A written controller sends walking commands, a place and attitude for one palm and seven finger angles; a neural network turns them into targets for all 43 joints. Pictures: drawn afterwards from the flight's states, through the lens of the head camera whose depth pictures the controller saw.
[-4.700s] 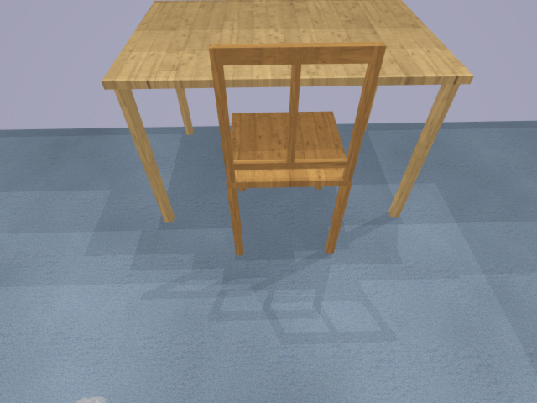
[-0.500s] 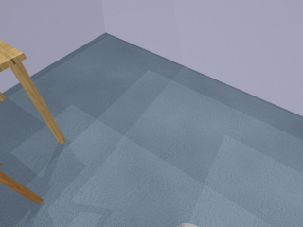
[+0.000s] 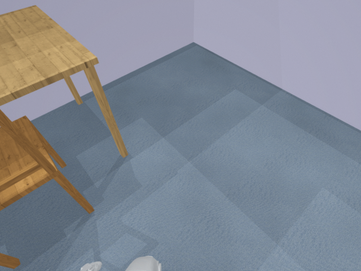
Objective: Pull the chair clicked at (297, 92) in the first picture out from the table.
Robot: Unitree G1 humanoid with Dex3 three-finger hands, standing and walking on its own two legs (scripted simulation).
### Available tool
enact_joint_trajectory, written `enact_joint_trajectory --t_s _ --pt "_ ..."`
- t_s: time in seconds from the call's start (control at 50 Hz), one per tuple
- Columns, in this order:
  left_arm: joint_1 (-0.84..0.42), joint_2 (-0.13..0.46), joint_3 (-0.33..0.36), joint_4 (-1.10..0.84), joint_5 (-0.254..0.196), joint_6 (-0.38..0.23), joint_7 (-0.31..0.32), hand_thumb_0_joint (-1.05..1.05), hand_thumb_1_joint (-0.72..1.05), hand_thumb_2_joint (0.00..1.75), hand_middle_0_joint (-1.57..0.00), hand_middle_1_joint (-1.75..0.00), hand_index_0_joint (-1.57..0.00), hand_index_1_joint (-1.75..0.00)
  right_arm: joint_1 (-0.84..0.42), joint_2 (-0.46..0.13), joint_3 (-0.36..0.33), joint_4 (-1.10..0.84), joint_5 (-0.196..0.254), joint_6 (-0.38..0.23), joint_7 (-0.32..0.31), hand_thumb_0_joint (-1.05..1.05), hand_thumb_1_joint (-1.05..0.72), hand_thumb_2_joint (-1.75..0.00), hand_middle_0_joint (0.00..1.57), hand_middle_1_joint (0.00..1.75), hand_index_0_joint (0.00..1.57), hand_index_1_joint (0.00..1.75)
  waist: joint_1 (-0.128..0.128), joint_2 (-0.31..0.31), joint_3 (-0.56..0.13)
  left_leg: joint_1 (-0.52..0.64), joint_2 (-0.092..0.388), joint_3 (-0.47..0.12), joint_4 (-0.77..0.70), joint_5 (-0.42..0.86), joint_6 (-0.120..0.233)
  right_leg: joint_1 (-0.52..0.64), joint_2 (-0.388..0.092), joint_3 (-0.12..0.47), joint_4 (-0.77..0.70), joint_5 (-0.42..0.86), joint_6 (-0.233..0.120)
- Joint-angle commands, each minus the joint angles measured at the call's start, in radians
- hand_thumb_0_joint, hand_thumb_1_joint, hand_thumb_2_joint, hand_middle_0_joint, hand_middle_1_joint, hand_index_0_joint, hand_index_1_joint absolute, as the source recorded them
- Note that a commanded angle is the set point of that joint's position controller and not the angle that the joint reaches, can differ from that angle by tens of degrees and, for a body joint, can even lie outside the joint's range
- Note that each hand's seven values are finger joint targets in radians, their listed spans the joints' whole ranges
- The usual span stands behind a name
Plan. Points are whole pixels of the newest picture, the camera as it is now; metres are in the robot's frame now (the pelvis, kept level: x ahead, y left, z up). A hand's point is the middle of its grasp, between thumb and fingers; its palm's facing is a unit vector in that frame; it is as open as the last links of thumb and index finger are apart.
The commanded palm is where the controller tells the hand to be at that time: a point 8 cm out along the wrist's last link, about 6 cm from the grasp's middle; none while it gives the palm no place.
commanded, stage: turn to face it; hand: left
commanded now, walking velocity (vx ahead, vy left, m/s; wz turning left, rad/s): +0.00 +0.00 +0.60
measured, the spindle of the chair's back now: out of the picture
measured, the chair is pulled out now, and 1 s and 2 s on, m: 0.00 0.00 0.00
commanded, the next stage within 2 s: take the last steps up to it in 1.14 s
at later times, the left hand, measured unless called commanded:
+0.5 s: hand out of the picture +0.03 +0.28 -0.16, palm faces +0.32 -0.91 -0.27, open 7.4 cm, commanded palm none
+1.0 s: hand out of the picture -0.09 +0.26 -0.19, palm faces +0.58 -0.78 -0.24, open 7.4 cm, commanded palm none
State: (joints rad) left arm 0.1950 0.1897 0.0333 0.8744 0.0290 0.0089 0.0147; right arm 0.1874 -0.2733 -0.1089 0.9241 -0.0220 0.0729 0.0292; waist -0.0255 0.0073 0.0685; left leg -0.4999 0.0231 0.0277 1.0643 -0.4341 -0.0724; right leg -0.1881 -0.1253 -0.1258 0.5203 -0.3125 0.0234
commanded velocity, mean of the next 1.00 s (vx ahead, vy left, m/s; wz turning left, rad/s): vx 0.00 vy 0.00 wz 0.51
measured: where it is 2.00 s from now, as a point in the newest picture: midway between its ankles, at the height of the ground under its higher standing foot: outside the picture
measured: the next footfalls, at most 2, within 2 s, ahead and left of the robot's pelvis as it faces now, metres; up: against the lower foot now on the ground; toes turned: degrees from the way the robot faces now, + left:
left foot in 0.18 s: +0.04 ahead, +0.15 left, +0.00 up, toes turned +13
right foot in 0.60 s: +0.10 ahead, -0.08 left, +0.00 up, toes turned +20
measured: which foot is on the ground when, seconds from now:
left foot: up 0.00-0.16, down 0.18-0.60, up 0.62-0.94, down 0.96-1.00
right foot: down 0.00-0.18, up 0.20-0.58, down 0.60-0.96, up 0.98-1.00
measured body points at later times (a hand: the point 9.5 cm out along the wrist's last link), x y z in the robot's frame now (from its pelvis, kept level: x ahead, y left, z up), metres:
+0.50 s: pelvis +0.01 +0.04 +0.00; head +0.04 +0.07 +0.45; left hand +0.01 +0.33 -0.14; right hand +0.16 -0.18 -0.13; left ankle +0.00 +0.14 -0.74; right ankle +0.05 -0.11 -0.69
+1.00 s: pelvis -0.01 +0.06 -0.02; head +0.02 +0.11 +0.43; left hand -0.12 +0.30 -0.17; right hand +0.23 -0.10 -0.14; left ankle -0.06 +0.15 -0.74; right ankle +0.06 -0.09 -0.72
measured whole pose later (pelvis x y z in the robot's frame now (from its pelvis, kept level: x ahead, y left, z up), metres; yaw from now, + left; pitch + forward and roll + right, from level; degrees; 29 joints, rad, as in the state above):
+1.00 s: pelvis -0.01 +0.06 -0.02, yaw +34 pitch +0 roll +0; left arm 0.26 0.26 0.06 0.91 0.02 0.05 0.01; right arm 0.13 -0.24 -0.07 0.90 -0.02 0.03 0.03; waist 0.02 -0.06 0.09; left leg -0.32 0.01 0.07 0.65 -0.30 0.02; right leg -0.32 -0.18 -0.11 0.82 -0.50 0.09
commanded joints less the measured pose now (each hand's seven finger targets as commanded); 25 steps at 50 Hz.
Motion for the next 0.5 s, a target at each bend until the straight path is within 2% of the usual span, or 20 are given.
enact_joint_trajectory --t_s 0.0,0.04,0.06,0.1,0.12,0.14,0.16,0.18,0.2,0.24,0.26,0.3,0.36,0.38,0.42,0.48 --pt "0.083 0.251 0.069 -0.039 0.002 -0.011 0.015 0.0 0.9 0.9 -0.2 -0.3 -0.2 -0.3 -0.129 -0.034 0.014 -0.119 0.01 -0.027 0.005 0.0 -0.9 -0.9 0.2 0.3 0.2 0.3 0.074 -0.233 -0.048 -0.002 0.002 0.059 -0.158 -0.012 -0.005 0.104 -0.225 0.073 -0.113 0.571 -0.126" --pt "0.091 0.262 0.076 -0.04 0.002 -0.006 0.014 0.0 0.9 0.9 -0.2 -0.3 -0.2 -0.3 -0.143 -0.039 0.02 -0.128 0.012 -0.032 0.005 0.0 -0.9 -0.9 0.2 0.3 0.2 0.3 0.085 -0.267 -0.059 0.05 -0.005 0.086 -0.252 -0.01 0.008 0.109 -0.234 0.064 -0.089 0.593 -0.122" --pt "0.091 0.266 0.079 -0.038 0.002 -0.004 0.013 0.0 0.9 0.9 -0.2 -0.3 -0.2 -0.3 -0.137 -0.04 0.021 -0.131 0.013 -0.036 0.004 0.0 -0.9 -0.9 0.2 0.3 0.2 0.3 0.081 -0.262 -0.069 0.079 -0.013 0.096 -0.306 -0.002 0.015 0.117 -0.236 0.054 -0.07 0.606 -0.115" --pt "0.079 0.271 0.084 -0.036 -0.003 0.001 0.011 0.0 0.9 0.9 -0.2 -0.3 -0.2 -0.3 -0.079 -0.059 0.017 -0.122 0.01 -0.042 0.001 0.0 -0.9 -0.9 0.2 0.3 0.2 0.3 0.049 -0.239 -0.102 0.197 -0.024 0.118 -0.47 0.104 0.027 0.092 -0.227 0.005 0.021 0.58 -0.072" --pt "0.073 0.265 0.084 -0.039 -0.011 0.004 0.007 0.0 0.9 0.9 -0.2 -0.3 -0.2 -0.3 -0.018 -0.094 0.007 -0.108 0.007 -0.048 0.0 0.0 -0.9 -0.9 0.2 0.3 0.2 0.3 0.01 -0.175 -0.138 0.337 -0.015 0.097 -0.603 0.23 0.043 0.018 -0.21 -0.029 0.141 0.537 -0.03" --pt "0.078 0.221 0.08 -0.065 -0.019 0.007 0.0 0.0 0.9 0.9 -0.2 -0.3 -0.2 -0.3 0.063 -0.204 -0.019 -0.1 -0.001 -0.059 -0.006 0.0 -0.9 -0.9 0.2 0.3 0.2 0.3 -0.034 0.08 -0.212 0.561 0.183 -0.163 -0.654 0.492 0.135 -0.215 -0.121 -0.074 0.374 0.246 0.041" --pt "0.015 0.151 0.054 -0.115 -0.019 0.006 -0.004 0.0 0.9 0.9 -0.2 -0.3 -0.2 -0.3 0.145 -0.301 -0.042 -0.083 0.008 -0.06 -0.012 0.0 -0.9 -0.9 0.2 0.3 0.2 0.3 -0.08 0.33 -0.222 0.606 0.414 -0.431 -0.675 0.927 0.283 -0.422 -0.009 -0.029 0.584 -0.369 0.093" --pt "-0.038 0.169 0.054 -0.125 -0.011 0.021 0.011 0.0 0.9 0.9 -0.2 -0.3 -0.2 -0.3 0.187 -0.286 -0.037 -0.053 0.013 -0.057 -0.02 0.0 -0.9 -0.9 0.2 0.3 0.2 0.3 -0.092 0.219 -0.231 0.558 0.422 -0.404 -0.655 0.834 0.319 -0.426 -0.021 0.081 0.664 -0.37 0.074" --pt "-0.065 0.156 0.059 -0.112 -0.017 0.018 0.012 0.0 0.9 0.9 -0.2 -0.3 -0.2 -0.3 0.139 -0.259 -0.032 -0.064 0.008 -0.06 -0.033 0.0 -0.9 -0.9 0.2 0.3 0.2 0.3 -0.078 0.208 -0.193 0.507 0.369 -0.397 -0.658 0.738 0.314 -0.455 -0.018 0.108 0.689 -0.308 0.072" --pt "-0.041 0.166 0.066 -0.074 -0.016 0.019 0.0 0.0 0.9 0.9 -0.2 -0.3 -0.2 -0.3 -0.008 -0.188 -0.006 -0.096 0.002 -0.059 -0.037 0.0 -0.9 -0.9 0.2 0.3 0.2 0.3 -0.013 0.173 -0.092 0.336 0.251 -0.282 -0.694 0.571 0.245 -0.387 -0.016 0.122 0.663 -0.157 0.071" --pt "0.001 0.165 0.067 -0.056 -0.014 0.023 -0.006 0.0 0.9 0.9 -0.2 -0.3 -0.2 -0.3 -0.051 -0.175 0.001 -0.109 0.002 -0.061 -0.036 0.0 -0.9 -0.9 0.2 0.3 0.2 0.3 0.015 0.168 -0.088 0.304 0.213 -0.239 -0.708 0.527 0.222 -0.353 -0.005 0.112 0.637 -0.11 0.073" --pt "0.025 0.164 0.066 -0.045 -0.014 0.026 -0.009 0.0 0.9 0.9 -0.2 -0.3 -0.2 -0.3 -0.061 -0.171 0.002 -0.114 0.004 -0.062 -0.034 0.0 -0.9 -0.9 0.2 0.3 0.2 0.3 0.021 0.168 -0.102 0.284 0.186 -0.232 -0.728 0.457 0.217 -0.308 0.013 0.106 0.561 -0.089 0.075" --pt "-0.005 0.157 0.062 -0.059 -0.015 0.027 -0.004 0.0 0.9 0.9 -0.2 -0.3 -0.2 -0.3 -0.029 -0.175 -0.005 -0.1 0.002 -0.057 -0.034 0.0 -0.9 -0.9 0.2 0.3 0.2 0.3 0.003 0.136 -0.102 0.314 0.199 -0.306 -0.737 0.395 0.241 -0.31 0.038 0.111 0.45 -0.102 0.075" --pt "-0.022 0.161 0.061 -0.065 -0.015 0.025 -0.003 0.0 0.9 0.9 -0.2 -0.3 -0.2 -0.3 -0.013 -0.176 -0.006 -0.094 0.002 -0.055 -0.034 0.0 -0.9 -0.9 0.2 0.3 0.2 0.3 -0.004 0.123 -0.103 0.319 0.198 -0.332 -0.736 0.4 0.244 -0.304 0.047 0.114 0.428 -0.107 0.073" --pt "-0.029 0.15 0.059 -0.076 -0.017 0.021 0.0 0.0 0.9 0.9 -0.2 -0.3 -0.2 -0.3 -0.009 -0.177 -0.012 -0.09 0.0 -0.052 -0.034 0.0 -0.9 -0.9 0.2 0.3 0.2 0.3 -0.003 0.14 -0.107 0.321 0.193 -0.356 -0.718 0.426 0.247 -0.279 0.062 0.117 0.364 -0.112 0.07" --pt "-0.014 0.148 0.055 -0.083 -0.021 0.012 0.005 0.0 0.9 0.9 -0.2 -0.3 -0.2 -0.3 -0.013 -0.175 -0.015 -0.09 -0.001 -0.047 -0.034 0.0 -0.9 -0.9 0.2 0.3 0.2 0.3 0.004 0.172 -0.126 0.303 0.173 -0.396 -0.674 0.545 0.242 -0.186 0.098 0.114 0.237 -0.111 0.06"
